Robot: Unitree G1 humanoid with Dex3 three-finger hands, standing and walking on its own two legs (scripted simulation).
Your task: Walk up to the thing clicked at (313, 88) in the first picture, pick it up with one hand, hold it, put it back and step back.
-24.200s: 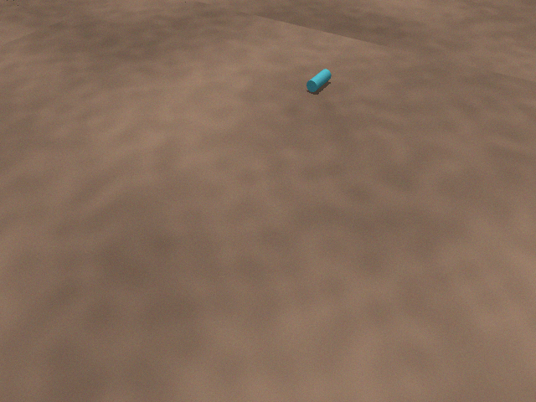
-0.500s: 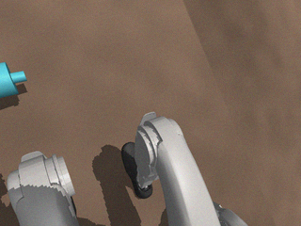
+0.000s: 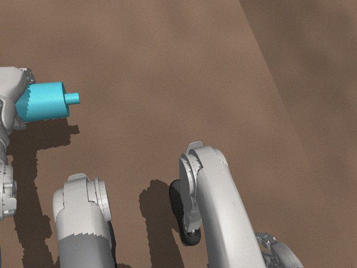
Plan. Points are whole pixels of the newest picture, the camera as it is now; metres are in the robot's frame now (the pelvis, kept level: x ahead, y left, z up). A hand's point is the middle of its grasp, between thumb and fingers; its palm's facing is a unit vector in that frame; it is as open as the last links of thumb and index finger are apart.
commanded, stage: lift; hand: left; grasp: from above
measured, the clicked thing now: (25, 103) +0.50 +0.24 -0.19
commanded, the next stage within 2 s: hold in 1.80 s
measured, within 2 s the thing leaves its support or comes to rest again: neither
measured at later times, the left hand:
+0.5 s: hand out of the picture +0.47 +0.27 -0.09, palm faces -0.47 -0.05 -0.88, open 10.9 cm
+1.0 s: hand out of the picture +0.40 +0.26 +0.10, palm faces -0.44 -0.08 -0.90, open 10.9 cm
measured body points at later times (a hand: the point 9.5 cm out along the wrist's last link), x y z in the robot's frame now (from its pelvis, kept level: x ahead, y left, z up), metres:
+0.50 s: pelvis +0.00 +0.01 +0.04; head +0.23 +0.05 +0.43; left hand +0.49 +0.27 -0.04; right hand +0.04 -0.28 -0.06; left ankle +0.07 +0.12 -0.31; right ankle +0.13 -0.14 -0.31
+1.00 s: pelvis +0.01 +0.00 +0.19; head +0.16 +0.03 +0.61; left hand +0.42 +0.27 +0.15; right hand +0.14 -0.26 +0.06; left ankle +0.07 +0.12 -0.31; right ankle +0.13 -0.14 -0.31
